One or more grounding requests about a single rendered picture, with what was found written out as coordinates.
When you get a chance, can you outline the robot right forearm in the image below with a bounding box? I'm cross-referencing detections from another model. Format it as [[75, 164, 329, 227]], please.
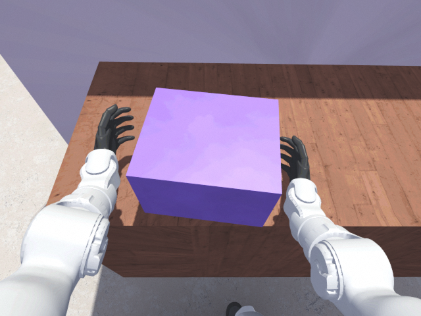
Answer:
[[284, 178, 394, 287]]

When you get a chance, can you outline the right robot hand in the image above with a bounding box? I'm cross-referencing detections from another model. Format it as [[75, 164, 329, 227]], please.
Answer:
[[280, 136, 310, 183]]

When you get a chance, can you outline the pedestal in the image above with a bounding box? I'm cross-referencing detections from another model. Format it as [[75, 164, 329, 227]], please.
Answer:
[[46, 62, 421, 277]]

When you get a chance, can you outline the robot left forearm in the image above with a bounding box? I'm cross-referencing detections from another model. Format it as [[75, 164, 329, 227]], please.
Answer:
[[20, 149, 120, 264]]

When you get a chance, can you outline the carton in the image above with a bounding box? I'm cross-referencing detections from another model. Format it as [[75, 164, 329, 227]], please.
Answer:
[[126, 88, 282, 227]]

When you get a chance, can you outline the right robot upper arm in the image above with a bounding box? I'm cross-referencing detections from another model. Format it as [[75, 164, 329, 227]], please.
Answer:
[[310, 238, 421, 316]]

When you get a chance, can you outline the left robot hand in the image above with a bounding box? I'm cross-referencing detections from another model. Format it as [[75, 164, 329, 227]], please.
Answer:
[[94, 104, 135, 154]]

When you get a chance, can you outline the robot right foot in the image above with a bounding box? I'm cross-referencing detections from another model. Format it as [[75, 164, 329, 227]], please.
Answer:
[[226, 302, 242, 316]]

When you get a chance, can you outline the left robot upper arm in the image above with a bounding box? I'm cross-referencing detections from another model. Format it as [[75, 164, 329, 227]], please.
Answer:
[[0, 203, 110, 316]]

